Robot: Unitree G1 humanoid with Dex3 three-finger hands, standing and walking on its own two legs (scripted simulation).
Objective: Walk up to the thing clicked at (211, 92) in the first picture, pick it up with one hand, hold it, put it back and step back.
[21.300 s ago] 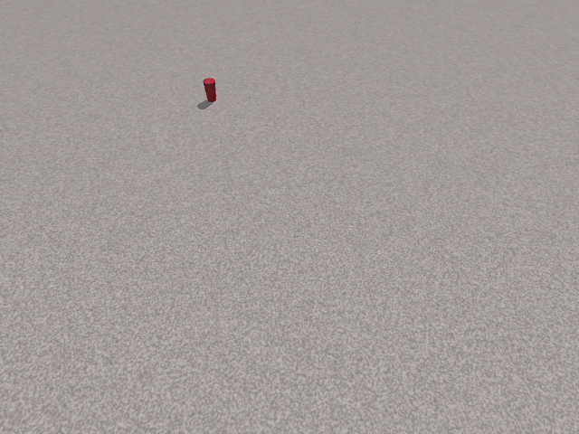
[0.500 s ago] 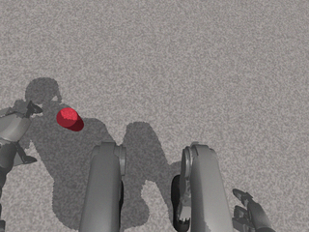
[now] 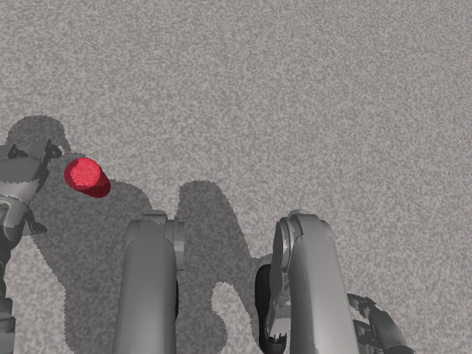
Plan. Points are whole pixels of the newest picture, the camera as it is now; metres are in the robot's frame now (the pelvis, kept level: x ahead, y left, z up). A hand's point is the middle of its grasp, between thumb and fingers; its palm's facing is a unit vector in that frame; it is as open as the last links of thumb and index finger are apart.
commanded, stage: rise first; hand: left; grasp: from above
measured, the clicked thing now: (91, 181) +0.42 +0.31 -0.30
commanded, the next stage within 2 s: approach in 1.64 s
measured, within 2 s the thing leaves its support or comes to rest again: neither
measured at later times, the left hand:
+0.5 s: hand (44, 190) +0.36 +0.35 -0.17, palm faces -0.44 -0.12 -0.89, open 14.1 cm
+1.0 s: hand (51, 187) +0.37 +0.34 -0.19, palm faces -0.43 -0.09 -0.90, open 14.0 cm
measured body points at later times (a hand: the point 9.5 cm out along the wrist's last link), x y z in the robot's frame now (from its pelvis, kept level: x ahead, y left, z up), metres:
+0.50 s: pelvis +0.01 +0.00 -0.01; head +0.23 +0.06 +0.37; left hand +0.38 +0.35 -0.12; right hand +0.13 -0.28 -0.14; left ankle +0.09 +0.12 -0.33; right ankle +0.11 -0.14 -0.33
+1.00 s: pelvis +0.01 +0.00 -0.03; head +0.23 +0.06 +0.37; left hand +0.39 +0.34 -0.13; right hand +0.12 -0.28 -0.15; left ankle +0.09 +0.12 -0.33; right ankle +0.11 -0.14 -0.33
